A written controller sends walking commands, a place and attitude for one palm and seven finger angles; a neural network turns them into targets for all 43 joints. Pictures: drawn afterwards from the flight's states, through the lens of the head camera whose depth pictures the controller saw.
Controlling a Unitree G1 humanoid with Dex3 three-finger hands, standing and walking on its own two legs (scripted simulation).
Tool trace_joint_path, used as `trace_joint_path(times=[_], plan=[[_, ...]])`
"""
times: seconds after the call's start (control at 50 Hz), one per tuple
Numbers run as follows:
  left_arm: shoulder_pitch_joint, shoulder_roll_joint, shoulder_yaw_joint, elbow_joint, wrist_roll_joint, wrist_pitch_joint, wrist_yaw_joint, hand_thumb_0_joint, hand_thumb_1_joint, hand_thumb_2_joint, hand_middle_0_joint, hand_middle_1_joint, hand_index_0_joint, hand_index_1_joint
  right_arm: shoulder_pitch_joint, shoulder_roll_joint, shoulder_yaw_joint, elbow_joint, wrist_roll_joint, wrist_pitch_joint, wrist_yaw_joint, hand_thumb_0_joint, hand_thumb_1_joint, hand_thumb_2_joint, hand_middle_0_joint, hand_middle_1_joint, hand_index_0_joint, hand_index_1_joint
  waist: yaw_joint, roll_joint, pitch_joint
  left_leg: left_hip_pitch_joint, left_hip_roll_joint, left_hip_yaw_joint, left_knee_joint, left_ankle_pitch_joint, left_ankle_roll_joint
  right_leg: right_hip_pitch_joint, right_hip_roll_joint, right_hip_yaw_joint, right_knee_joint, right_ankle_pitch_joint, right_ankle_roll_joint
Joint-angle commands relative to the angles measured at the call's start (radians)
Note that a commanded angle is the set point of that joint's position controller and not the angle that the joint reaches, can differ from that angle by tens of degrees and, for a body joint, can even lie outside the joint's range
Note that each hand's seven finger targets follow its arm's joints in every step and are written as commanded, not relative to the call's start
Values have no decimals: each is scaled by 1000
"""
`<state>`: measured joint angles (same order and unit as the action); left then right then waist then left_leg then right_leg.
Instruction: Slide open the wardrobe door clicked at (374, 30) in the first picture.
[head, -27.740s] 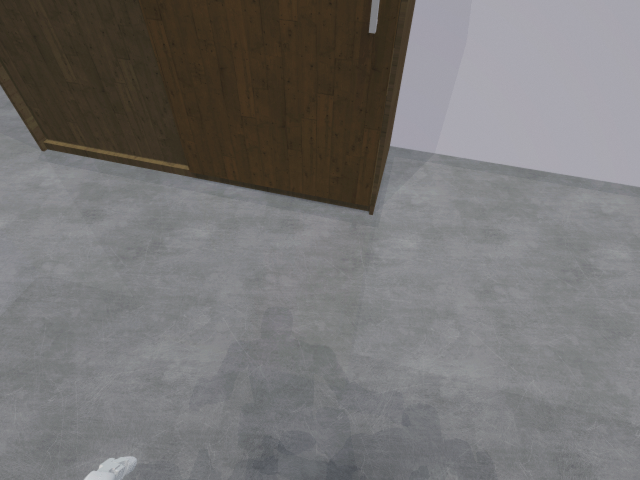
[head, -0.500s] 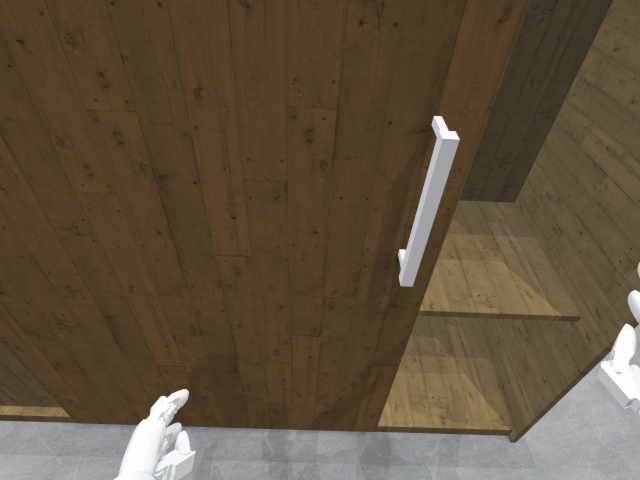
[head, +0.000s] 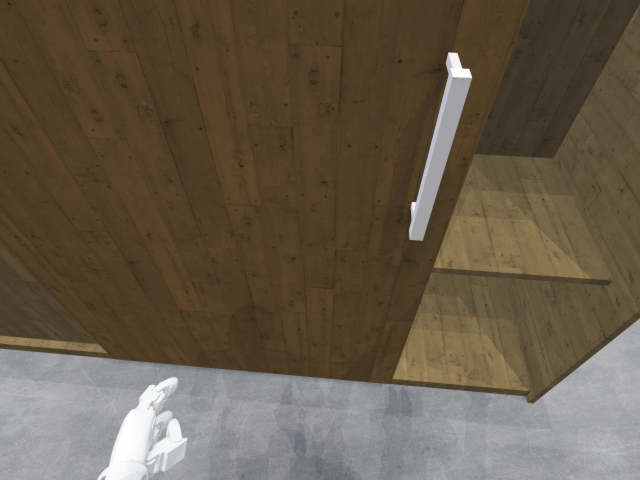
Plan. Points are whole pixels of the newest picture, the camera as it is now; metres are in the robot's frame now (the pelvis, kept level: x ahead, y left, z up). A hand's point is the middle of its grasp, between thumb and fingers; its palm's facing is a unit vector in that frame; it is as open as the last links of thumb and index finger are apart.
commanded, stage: step back with the hand held close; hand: right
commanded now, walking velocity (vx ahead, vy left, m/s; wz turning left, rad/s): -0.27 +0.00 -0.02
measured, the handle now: (432, 159) +0.48 -0.13 +0.16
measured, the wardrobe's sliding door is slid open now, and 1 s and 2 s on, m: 0.43 0.43 0.43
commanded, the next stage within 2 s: stop stepping back and stand still in 0.66 s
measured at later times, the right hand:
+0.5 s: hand out of the picture +0.15 -0.29 +0.18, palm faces +0.48 +0.77 -0.43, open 7.4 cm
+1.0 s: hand out of the picture +0.09 -0.30 +0.15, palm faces +0.48 +0.79 -0.37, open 7.4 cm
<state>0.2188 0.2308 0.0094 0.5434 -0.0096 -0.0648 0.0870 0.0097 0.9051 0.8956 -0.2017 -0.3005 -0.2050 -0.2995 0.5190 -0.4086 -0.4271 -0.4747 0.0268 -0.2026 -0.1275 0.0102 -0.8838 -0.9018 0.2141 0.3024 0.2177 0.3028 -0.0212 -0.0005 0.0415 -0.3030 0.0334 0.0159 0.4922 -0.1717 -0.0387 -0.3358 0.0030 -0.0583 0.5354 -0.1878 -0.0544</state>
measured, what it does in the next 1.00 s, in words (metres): walks backwards: left foot, then right foot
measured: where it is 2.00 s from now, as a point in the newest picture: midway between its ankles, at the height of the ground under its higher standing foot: outside the picture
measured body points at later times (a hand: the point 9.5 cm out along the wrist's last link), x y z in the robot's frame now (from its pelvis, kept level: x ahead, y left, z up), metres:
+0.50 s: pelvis -0.05 -0.01 +0.00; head -0.03 -0.05 +0.45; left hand +0.11 +0.22 -0.07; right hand +0.12 -0.33 +0.20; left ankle -0.12 +0.12 -0.71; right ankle +0.06 -0.09 -0.73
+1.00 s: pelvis -0.11 -0.02 +0.00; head -0.10 -0.06 +0.45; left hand +0.03 +0.24 -0.07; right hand +0.06 -0.34 +0.17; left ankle -0.14 +0.13 -0.73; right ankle -0.09 -0.11 -0.74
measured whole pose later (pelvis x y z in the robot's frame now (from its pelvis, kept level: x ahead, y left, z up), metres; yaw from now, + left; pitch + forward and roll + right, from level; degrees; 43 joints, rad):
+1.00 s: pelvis -0.11 -0.02 +0.00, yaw +0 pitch +2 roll +2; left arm 0.27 0.25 0.03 0.67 0.00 -0.15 0.10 0.01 0.90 0.90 -0.20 -0.30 -0.21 -0.30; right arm 0.46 -0.38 -0.40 -0.44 0.02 -0.21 -0.16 0.01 -0.88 -0.90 0.21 0.30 0.22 0.30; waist -0.03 0.04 -0.03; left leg -0.25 0.01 -0.01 0.54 -0.32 -0.04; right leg -0.36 0.02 0.02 0.59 -0.30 -0.05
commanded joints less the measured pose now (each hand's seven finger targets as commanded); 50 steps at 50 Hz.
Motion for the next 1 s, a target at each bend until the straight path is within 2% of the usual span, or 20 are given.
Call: trace_joint_path(times=[0.0, 0.14, 0.2, 0.26, 0.3, 0.32, 0.36, 0.46, 0.52, 0.54, 0.58, 0.62, 0.7, 0.74, 0.76, 0.8, 0.88, 0.92, 0.96, 0.98], plan=[[-94, 145, 53, -149, 5, -85, 10, 0, 900, 900, -200, -300, -200, -300, -75, -147, -120, -190, -12, -85, -23, 0, -900, -900, 200, 300, 200, 300, -1, -111, -104, 239, -29, -55, 96, -34, 20, -309, -148, 198, -258, -454, -55], [-57, 130, 54, -108, 20, -112, 2, 0, 900, 900, -200, -300, -200, -300, -138, -187, -125, -234, -11, -110, -34, 0, -900, -900, 200, 300, 200, 300, 15, 58, -86, -133, 102, -214, -166, -312, 99, -64, -20, 105, 59, -319, 12], [-47, 108, 42, -82, 20, -109, 0, 0, 900, 900, -200, -300, -200, -300, -124, -185, -115, -233, 2, -112, -47, 0, -900, -900, 200, 300, 200, 300, 26, 86, -125, -235, 142, -176, -174, -283, 112, 77, 2, 85, 141, -214, 30], [-66, 123, 41, -100, 16, -114, 10, 0, 900, 900, -200, -300, -200, -300, -86, -189, -138, -245, 5, -122, -49, 0, -900, -900, 200, 300, 200, 300, 24, -74, -107, -136, 23, -77, -21, -278, 55, -49, -89, 225, -113, -350, -3], [-93, 152, 50, -116, 22, -130, 14, 0, 900, 900, -200, -300, -200, -300, -111, -182, -168, -273, -18, -134, -42, 0, -900, -900, 200, 300, 200, 300, 12, -330, -120, 204, -132, -7, 417, -182, 10, -409, -290, 478, -460, -689, -91], [-80, 133, 63, -108, 31, -133, 11, 0, 900, 900, -200, -300, -200, -300, -127, -209, -193, -279, -21, -136, -40, 0, -900, -900, 200, 300, 200, 300, 14, -301, -126, 202, -132, -32, 545, -206, 16, -413, -321, 489, -471, -614, -118], [-76, 115, 69, -91, 34, -147, -4, 0, 900, 900, -200, -300, -200, -300, -68, -187, -184, -235, -9, -143, -39, 0, -900, -900, 200, 300, 200, 300, 2, -159, -131, 83, -114, -64, 475, -280, 31, -246, -289, 422, -349, -357, -130], [-79, 104, 48, -53, 35, -158, -23, 0, 900, 900, -200, -300, -200, -300, -41, -136, -78, -247, 18, -138, -23, 0, -900, -900, 200, 300, 200, 300, 2, -241, -156, 100, -90, 2, -81, -215, 66, 0, -197, 291, -305, -196, -13], [-77, 93, 45, -32, 44, -123, -14, 0, 900, 900, -200, -300, -200, -300, -118, -216, -104, -238, 19, -152, -19, 0, -900, -900, 200, 300, 200, 300, 13, 4, -193, -107, 113, -205, -240, 31, 137, 227, -88, 114, 1, 51, 69], [-77, 85, 39, -14, 60, -126, -7, 0, 900, 900, -200, -300, -200, -300, -138, -241, -127, -217, 16, -160, -25, 0, -900, -900, 200, 300, 200, 300, 20, 6, -228, -146, 146, -183, -201, 149, 130, 280, -83, 84, 28, 108, 76], [-80, 110, 66, -28, 26, -130, 6, 0, 900, 900, -200, -300, -200, -300, -178, -183, -61, -213, 13, -146, -12, 0, -900, -900, 200, 300, 200, 300, 38, 57, -290, -135, 13, -42, -120, 208, 38, 408, -73, 61, -13, 297, 57], [-110, 119, 63, -67, 18, -117, 4, 0, 900, 900, -200, -300, -200, -300, -88, -222, -116, -235, 32, -136, -7, 0, -900, -900, 200, 300, 200, 300, 22, -69, -276, -123, -62, -21, -83, -2, 19, 371, -113, 148, -129, 216, 32], [-151, 119, 65, -119, 43, -84, -13, 0, 900, 900, -200, -300, -200, -300, 35, -257, -207, -266, 58, -124, 1, 0, -900, -900, 200, 300, 200, 300, -10, -260, -214, 221, -137, 18, 51, -265, 81, -112, -215, 291, -467, -398, 48], [-119, 96, 67, -121, 33, -74, -21, 0, 900, 900, -200, -300, -200, -300, 82, -291, -239, -263, 66, -126, 1, 0, -900, -900, 200, 300, 200, 300, -8, -104, -222, 105, -46, -48, -120, -276, 113, -39, -102, 135, -219, -266, 64], [-88, 81, 66, -115, 24, -74, -23, 0, 900, 900, -200, -300, -200, -300, 120, -269, -214, -250, 65, -123, -2, 0, -900, -900, 200, 300, 200, 300, 2, 70, -226, -145, 90, -170, -294, -389, 149, 148, 9, 25, 97, -141, 97], [-84, 84, 68, -88, 29, -71, -24, 0, 900, 900, -200, -300, -200, -300, 70, -229, -173, -224, 51, -82, -14, 0, -900, -900, 200, 300, 200, 300, 2, 223, -105, -373, 323, -399, -392, -475, 271, 29, 43, 94, 562, -186, 96], [-59, 100, 30, -38, 23, -111, 9, 0, 900, 900, -200, -300, -200, -300, -139, -164, -73, -124, 8, -54, -38, 0, -900, -900, 200, 300, 200, 300, 47, 20, -72, -93, 144, -143, -127, 2, 120, 72, -13, 67, 42, -93, 44], [-64, 144, 50, -43, 11, -152, 25, 0, 900, 900, -200, -300, -200, -300, -200, -160, -52, -167, -7, -69, -48, 0, -900, -900, 200, 300, 200, 300, 17, -139, -122, -13, 10, -72, -10, 6, 54, 132, -95, 188, -162, 46, 7], [-66, 159, 53, -65, 1, -172, 32, 0, 900, 900, -200, -300, -200, -300, -185, -195, -73, -185, -8, -72, -50, 0, -900, -900, 200, 300, 200, 300, -10, -48, -203, 41, -47, -27, 60, 55, 33, 187, -163, 258, -141, 293, -12], [-61, 120, 37, -60, 8, -174, 29, 0, 900, 900, -200, -300, -200, -300, -199, -213, -71, -266, 11, -72, -36, 0, -900, -900, 200, 300, 200, 300, 25, -177, -205, -4, -74, -3, 140, -42, 23, 227, -154, 341, -235, 288, 28]])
